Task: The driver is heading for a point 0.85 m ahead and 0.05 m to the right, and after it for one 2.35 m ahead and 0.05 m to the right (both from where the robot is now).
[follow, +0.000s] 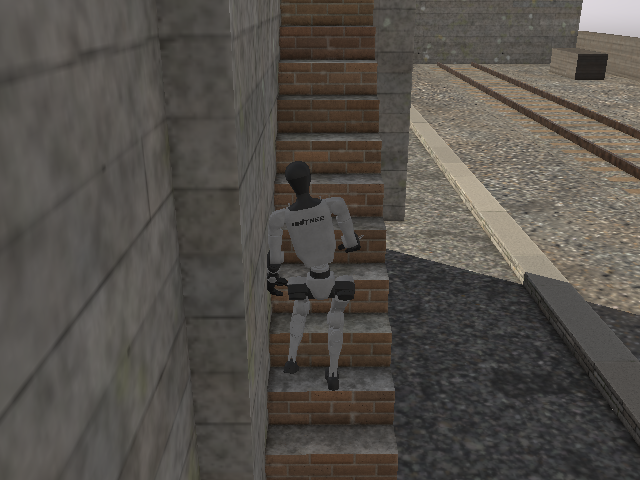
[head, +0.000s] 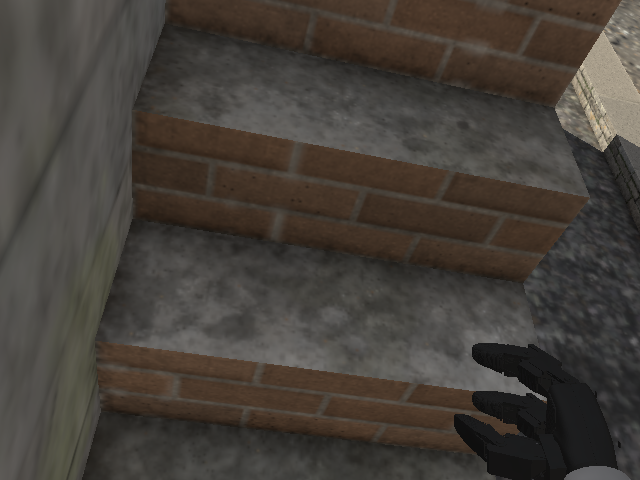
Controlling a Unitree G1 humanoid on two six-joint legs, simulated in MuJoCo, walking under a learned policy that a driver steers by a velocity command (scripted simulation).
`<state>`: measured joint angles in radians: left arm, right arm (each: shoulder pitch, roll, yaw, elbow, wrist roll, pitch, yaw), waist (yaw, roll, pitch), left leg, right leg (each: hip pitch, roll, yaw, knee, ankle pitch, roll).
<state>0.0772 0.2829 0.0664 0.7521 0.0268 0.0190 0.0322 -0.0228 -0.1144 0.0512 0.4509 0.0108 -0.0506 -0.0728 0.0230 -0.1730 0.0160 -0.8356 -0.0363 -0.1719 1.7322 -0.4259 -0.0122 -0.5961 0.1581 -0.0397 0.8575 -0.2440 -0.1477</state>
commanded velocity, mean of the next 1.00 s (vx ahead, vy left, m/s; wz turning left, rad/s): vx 0.46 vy -0.13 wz -0.11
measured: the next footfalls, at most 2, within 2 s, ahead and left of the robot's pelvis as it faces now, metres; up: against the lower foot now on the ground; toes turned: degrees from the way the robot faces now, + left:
left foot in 0.04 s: +0.05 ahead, +0.17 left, +0.00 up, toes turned +3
right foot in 0.42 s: -0.08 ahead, -0.25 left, -0.22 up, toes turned -4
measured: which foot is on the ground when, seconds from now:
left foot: up 0.00-0.02, down 0.04-0.38, up 0.40-1.00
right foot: down 0.00-0.00, up 0.02-0.40, down 0.42-1.00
